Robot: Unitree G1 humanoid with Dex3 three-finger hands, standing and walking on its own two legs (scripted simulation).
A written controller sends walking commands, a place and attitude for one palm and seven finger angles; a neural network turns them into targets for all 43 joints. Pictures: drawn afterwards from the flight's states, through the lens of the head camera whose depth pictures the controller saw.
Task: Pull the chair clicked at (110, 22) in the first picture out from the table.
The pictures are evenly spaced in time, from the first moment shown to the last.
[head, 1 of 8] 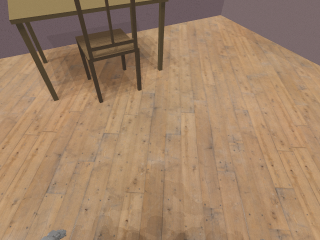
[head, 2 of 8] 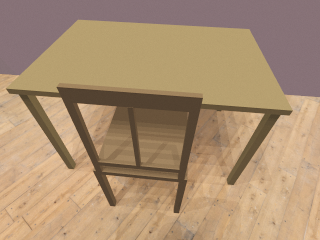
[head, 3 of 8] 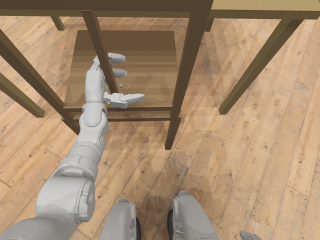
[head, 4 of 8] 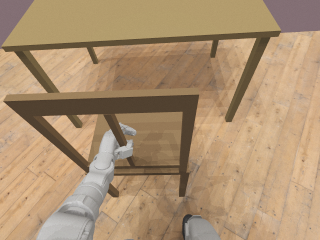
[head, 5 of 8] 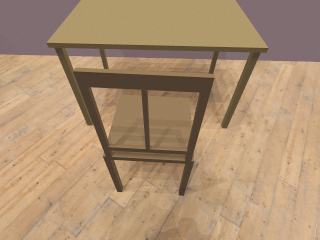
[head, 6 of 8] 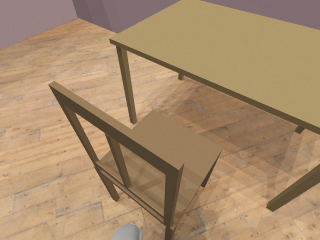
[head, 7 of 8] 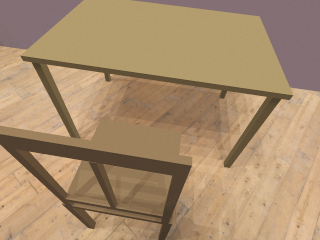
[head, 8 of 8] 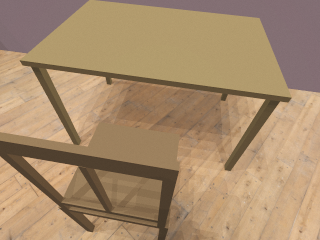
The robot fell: no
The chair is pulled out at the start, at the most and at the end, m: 0.00 0.33 0.30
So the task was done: no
